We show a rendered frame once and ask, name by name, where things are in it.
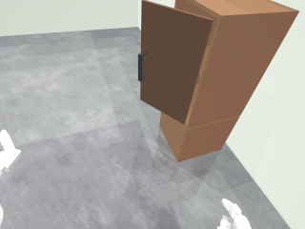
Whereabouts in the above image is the robot right hand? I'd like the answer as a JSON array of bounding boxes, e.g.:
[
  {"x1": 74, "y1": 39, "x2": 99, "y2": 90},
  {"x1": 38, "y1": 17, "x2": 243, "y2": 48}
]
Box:
[{"x1": 217, "y1": 198, "x2": 252, "y2": 229}]

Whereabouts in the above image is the cupboard door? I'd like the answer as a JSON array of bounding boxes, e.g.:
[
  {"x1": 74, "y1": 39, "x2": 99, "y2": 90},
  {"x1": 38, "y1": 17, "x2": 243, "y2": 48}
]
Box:
[{"x1": 140, "y1": 0, "x2": 214, "y2": 124}]

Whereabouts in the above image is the handle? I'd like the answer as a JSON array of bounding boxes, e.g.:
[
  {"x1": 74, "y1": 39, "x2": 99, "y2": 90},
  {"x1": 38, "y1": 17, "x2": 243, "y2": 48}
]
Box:
[{"x1": 138, "y1": 51, "x2": 148, "y2": 82}]

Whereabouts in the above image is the robot left hand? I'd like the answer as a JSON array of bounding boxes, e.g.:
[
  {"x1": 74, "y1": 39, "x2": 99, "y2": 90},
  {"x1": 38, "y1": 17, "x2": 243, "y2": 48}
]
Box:
[{"x1": 0, "y1": 130, "x2": 21, "y2": 176}]

